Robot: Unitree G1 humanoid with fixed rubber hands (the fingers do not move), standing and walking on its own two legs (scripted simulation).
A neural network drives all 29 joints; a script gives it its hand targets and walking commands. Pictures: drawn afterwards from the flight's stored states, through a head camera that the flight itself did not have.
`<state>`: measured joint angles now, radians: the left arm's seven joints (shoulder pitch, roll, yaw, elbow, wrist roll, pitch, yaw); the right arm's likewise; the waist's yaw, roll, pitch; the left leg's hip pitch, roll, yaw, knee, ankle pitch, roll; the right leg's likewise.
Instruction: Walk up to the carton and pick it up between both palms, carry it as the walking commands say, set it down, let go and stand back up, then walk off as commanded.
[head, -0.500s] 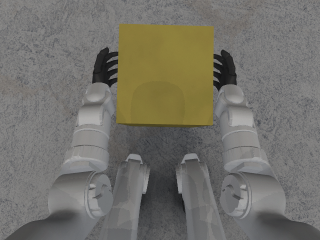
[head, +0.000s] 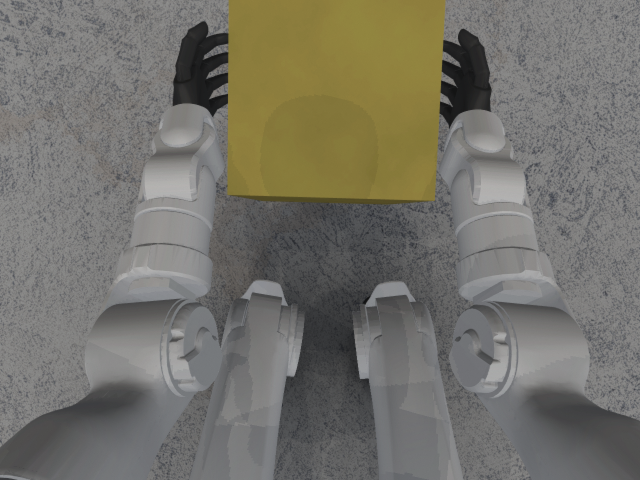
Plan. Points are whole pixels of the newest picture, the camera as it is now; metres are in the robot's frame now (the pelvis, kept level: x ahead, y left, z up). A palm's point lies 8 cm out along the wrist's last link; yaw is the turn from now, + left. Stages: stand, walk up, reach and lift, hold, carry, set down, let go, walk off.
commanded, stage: set down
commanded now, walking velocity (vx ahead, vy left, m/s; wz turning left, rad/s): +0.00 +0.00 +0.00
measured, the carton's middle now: (329, 117) +0.52 -0.01 -0.19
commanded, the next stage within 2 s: none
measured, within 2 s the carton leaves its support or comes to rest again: rests again in 1.38 s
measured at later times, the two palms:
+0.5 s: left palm (212, 113) +0.52 +0.14 -0.20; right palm (441, 115) +0.52 -0.15 -0.20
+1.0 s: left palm (218, 116) +0.52 +0.14 -0.21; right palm (439, 122) +0.52 -0.15 -0.22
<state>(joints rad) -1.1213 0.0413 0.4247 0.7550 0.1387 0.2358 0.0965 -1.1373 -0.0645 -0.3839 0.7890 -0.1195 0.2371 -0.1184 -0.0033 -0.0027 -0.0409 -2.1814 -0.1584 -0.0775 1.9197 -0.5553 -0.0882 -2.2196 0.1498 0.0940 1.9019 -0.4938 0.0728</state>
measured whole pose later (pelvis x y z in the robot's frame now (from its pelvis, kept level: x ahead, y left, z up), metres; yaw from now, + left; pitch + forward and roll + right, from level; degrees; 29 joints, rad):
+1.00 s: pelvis +0.00 +0.00 -0.06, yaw +1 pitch +39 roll +1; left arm -1.30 0.13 0.30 0.95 0.04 0.17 0.15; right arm -1.28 -0.18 -0.30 0.97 -0.02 0.17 -0.14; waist -0.01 0.01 0.20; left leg -2.24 -0.16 -0.05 2.17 -0.61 -0.08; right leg -2.27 0.12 0.06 2.15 -0.57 0.07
